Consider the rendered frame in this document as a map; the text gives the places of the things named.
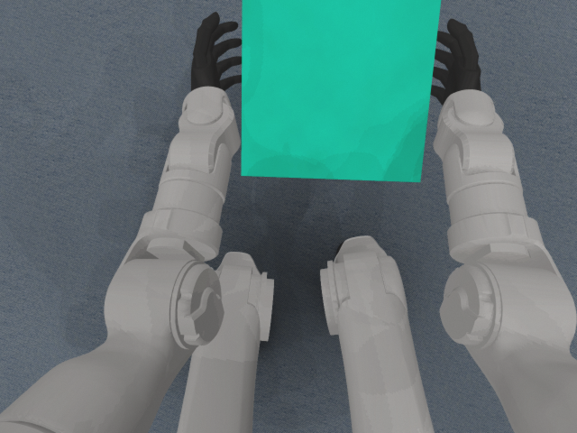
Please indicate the robot left forearm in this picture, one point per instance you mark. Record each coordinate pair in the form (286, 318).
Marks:
(184, 221)

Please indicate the carton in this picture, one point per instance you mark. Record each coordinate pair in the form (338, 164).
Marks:
(337, 89)

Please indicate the left robot shin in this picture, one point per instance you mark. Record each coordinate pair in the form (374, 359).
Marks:
(237, 258)

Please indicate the robot left thigh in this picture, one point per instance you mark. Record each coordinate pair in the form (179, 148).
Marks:
(219, 395)

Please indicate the left robot hand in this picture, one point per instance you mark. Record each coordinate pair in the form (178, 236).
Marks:
(205, 70)

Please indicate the right robot hand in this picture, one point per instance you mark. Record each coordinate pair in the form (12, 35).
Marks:
(462, 63)

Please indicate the robot right upper arm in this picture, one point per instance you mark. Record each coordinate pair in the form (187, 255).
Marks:
(518, 323)

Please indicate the robot right forearm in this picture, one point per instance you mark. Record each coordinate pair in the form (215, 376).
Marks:
(489, 221)

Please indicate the robot left upper arm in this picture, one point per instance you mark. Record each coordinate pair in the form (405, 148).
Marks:
(157, 312)

